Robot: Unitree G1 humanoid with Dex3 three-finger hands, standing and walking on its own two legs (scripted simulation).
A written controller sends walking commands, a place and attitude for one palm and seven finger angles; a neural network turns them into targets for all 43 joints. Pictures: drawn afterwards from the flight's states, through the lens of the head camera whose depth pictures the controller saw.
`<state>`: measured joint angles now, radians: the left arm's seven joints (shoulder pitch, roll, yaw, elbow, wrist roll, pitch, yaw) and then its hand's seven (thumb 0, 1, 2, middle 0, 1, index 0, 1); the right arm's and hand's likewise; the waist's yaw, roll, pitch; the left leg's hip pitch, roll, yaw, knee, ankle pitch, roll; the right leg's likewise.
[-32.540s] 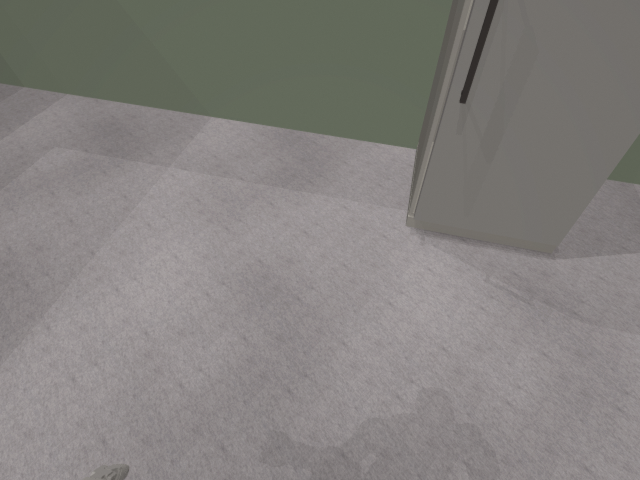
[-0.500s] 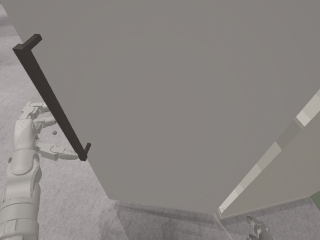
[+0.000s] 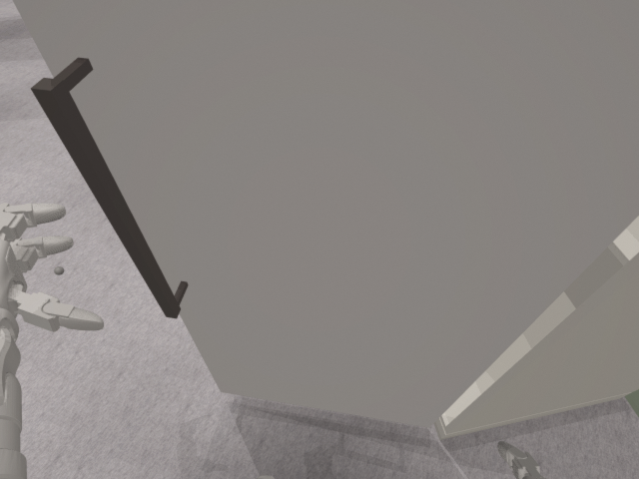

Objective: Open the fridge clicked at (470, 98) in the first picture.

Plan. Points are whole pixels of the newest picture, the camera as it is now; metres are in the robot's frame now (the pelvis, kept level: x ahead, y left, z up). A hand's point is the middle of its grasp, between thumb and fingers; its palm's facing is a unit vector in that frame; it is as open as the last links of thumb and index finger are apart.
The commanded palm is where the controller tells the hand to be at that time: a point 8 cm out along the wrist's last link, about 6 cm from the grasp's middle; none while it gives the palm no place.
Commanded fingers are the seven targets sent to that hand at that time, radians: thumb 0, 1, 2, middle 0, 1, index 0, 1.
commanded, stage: slip the hand off the handle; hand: left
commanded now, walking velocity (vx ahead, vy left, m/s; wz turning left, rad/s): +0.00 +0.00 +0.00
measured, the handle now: (138, 223) +0.38 +0.26 +0.11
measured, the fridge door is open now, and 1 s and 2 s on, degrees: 70 70 70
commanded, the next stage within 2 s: draw the hand back to the body in 0.60 s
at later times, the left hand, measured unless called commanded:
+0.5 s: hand (39, 349) +0.23 +0.31 +0.08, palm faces +0.36 -0.90 -0.26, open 14.7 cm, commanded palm +0.18 +0.35 +0.10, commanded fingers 0.00 -0.55 0.20 -0.25 -1.15 -0.25 -1.15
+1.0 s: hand (33, 345) +0.22 +0.29 +0.12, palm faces +0.14 -0.99 -0.07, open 14.7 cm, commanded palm +0.16 +0.34 +0.13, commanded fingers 0.00 -0.55 0.20 -0.25 -1.15 -0.25 -1.15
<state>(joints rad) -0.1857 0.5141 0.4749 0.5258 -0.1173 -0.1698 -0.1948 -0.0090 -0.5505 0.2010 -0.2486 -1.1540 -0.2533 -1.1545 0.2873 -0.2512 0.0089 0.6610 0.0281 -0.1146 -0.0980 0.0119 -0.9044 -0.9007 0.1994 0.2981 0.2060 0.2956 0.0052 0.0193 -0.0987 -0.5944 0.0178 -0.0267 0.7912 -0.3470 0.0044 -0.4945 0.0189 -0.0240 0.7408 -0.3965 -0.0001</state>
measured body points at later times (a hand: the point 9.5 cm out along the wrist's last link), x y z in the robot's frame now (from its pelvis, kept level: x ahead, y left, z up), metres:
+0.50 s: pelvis -0.01 +0.00 +0.00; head -0.01 +0.00 +0.45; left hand +0.20 +0.36 +0.10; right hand +0.17 -0.23 -0.07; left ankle +0.03 +0.11 -0.71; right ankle -0.02 -0.12 -0.71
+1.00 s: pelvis +0.00 -0.01 +0.01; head -0.01 -0.01 +0.46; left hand +0.20 +0.34 +0.13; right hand +0.17 -0.25 -0.06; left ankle +0.03 +0.11 -0.71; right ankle -0.02 -0.12 -0.71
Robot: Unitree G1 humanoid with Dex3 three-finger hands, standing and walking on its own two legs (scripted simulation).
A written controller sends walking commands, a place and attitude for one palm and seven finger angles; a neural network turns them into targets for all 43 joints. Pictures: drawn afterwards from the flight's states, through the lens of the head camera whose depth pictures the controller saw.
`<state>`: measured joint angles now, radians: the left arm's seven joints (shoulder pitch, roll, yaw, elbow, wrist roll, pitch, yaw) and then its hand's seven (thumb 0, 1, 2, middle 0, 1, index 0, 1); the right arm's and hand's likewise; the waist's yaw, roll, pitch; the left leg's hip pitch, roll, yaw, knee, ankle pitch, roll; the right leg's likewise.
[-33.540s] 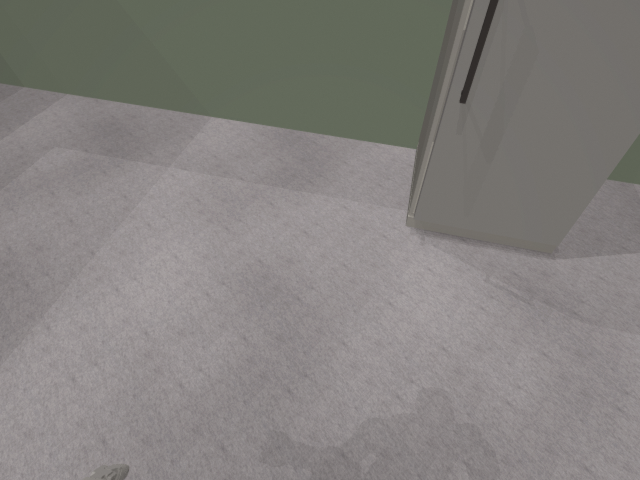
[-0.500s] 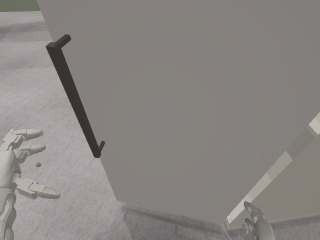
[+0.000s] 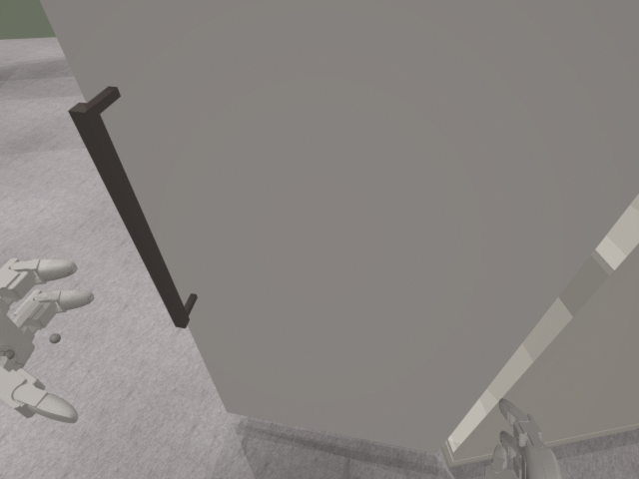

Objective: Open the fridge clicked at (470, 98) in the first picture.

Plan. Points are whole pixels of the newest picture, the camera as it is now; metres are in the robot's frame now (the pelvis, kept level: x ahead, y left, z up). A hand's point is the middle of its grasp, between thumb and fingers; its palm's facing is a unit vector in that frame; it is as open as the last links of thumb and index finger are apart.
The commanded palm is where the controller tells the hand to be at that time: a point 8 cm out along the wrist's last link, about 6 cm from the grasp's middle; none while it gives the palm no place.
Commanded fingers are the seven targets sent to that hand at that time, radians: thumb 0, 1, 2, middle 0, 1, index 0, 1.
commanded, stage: draw the hand back to the body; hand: left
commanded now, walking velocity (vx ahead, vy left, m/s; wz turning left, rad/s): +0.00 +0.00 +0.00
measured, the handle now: (153, 234) +0.39 +0.26 +0.11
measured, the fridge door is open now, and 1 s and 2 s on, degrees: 70 70 70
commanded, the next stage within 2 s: step back with the hand held close in 1.30 s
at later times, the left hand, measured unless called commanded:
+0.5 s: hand (28, 341) +0.21 +0.30 +0.14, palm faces +0.48 -0.79 -0.38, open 12.9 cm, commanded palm +0.16 +0.33 +0.16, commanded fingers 0.00 0.17 0.55 -0.22 -0.73 -0.22 -0.73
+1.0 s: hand (38, 305) +0.22 +0.27 +0.19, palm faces +0.48 -0.77 -0.42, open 8.1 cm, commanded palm +0.16 +0.31 +0.20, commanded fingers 0.00 0.90 0.90 -0.20 -0.30 -0.20 -0.30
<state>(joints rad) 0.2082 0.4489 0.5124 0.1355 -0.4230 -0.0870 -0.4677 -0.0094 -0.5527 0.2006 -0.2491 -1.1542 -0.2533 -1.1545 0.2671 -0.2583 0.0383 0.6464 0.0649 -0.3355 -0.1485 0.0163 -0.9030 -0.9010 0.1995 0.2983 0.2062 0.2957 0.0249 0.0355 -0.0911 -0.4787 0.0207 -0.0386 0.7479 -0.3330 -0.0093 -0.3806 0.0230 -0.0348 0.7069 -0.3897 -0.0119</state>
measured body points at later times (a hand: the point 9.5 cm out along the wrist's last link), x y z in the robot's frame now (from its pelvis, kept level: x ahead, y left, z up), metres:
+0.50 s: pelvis +0.01 +0.01 +0.01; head +0.00 +0.00 +0.46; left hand +0.17 +0.34 +0.16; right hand +0.20 -0.20 -0.06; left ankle +0.03 +0.12 -0.71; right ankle -0.02 -0.11 -0.71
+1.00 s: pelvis +0.03 +0.00 +0.02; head +0.01 -0.01 +0.47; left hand +0.18 +0.31 +0.21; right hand +0.21 -0.22 -0.06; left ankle +0.03 +0.12 -0.71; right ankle -0.02 -0.11 -0.71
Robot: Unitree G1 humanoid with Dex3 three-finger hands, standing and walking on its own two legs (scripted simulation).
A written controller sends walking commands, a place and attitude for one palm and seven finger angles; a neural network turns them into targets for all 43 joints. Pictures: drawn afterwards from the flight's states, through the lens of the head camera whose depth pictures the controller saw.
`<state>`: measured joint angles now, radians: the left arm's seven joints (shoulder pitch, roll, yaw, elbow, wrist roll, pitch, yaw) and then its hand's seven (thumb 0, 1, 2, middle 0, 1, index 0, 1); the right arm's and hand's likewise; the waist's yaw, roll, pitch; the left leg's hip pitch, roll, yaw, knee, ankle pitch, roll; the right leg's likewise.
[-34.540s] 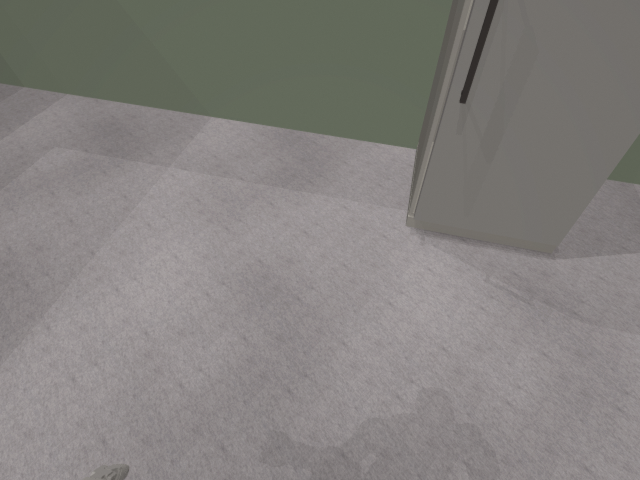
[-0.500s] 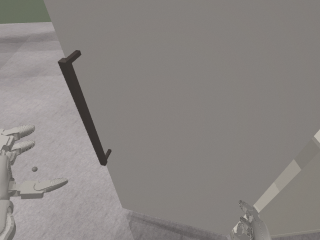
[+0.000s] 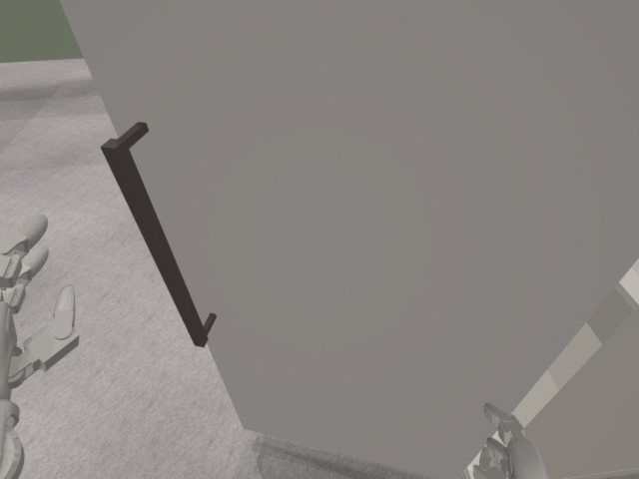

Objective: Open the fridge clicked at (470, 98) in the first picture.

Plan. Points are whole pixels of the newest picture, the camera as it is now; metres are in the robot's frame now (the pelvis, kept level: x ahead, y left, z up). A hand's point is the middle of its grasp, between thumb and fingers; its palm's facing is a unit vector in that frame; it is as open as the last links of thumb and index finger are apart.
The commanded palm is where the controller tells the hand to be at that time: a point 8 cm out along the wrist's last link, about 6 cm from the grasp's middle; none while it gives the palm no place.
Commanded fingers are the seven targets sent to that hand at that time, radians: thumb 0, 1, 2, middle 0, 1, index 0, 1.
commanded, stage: draw the hand back to the body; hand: left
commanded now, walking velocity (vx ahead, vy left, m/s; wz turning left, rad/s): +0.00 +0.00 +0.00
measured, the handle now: (175, 257) +0.36 +0.26 +0.09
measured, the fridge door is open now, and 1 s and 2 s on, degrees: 70 70 70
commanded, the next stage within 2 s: step back with the hand held close in 0.30 s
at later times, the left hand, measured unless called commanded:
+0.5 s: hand (75, 326) +0.19 +0.26 +0.17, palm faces +0.48 -0.78 -0.41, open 7.4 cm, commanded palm +0.13 +0.29 +0.18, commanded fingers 0.00 0.90 0.90 -0.20 -0.30 -0.20 -0.30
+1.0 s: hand (4, 397) +0.13 +0.29 +0.16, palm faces +0.45 -0.76 -0.47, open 7.4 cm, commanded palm +0.07 +0.32 +0.18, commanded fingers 0.00 0.90 0.90 -0.20 -0.30 -0.20 -0.30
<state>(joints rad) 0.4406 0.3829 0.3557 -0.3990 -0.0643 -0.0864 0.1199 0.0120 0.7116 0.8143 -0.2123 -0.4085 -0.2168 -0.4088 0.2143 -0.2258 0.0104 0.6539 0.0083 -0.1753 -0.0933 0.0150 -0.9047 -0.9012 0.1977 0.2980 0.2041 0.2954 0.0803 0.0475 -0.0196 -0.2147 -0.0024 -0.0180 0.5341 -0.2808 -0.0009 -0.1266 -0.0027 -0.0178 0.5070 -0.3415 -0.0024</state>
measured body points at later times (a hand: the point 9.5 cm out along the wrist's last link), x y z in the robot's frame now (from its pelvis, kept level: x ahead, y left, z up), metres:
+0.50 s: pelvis +0.00 -0.01 +0.00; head -0.01 -0.02 +0.45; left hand +0.16 +0.30 +0.19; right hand +0.19 -0.23 -0.08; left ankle +0.01 +0.12 -0.73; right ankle -0.04 -0.12 -0.73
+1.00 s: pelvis -0.07 +0.02 -0.01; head -0.04 +0.03 +0.44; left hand +0.10 +0.33 +0.18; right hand +0.11 -0.20 -0.09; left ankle +0.00 +0.12 -0.73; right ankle -0.04 -0.12 -0.73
